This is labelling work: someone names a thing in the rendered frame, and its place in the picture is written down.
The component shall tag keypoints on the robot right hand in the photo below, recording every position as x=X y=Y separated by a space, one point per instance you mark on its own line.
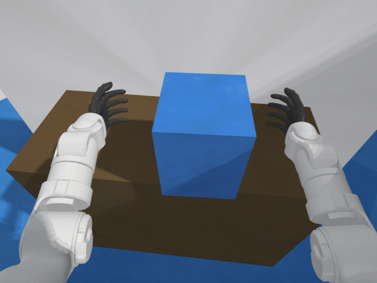
x=294 y=110

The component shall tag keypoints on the left robot forearm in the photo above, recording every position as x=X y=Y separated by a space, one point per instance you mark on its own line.
x=68 y=187

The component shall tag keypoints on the right robot forearm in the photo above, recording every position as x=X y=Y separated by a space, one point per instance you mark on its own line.
x=330 y=201

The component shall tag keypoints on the right robot upper arm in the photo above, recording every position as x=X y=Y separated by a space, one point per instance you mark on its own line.
x=344 y=254

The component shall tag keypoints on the robot left hand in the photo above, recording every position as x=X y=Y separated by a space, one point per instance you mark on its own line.
x=100 y=104

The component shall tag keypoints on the left robot upper arm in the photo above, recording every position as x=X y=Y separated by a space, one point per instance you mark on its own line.
x=54 y=244

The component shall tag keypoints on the carton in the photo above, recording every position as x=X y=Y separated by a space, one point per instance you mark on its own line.
x=203 y=134

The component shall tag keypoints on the pedestal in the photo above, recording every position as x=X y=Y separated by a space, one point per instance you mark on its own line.
x=263 y=224

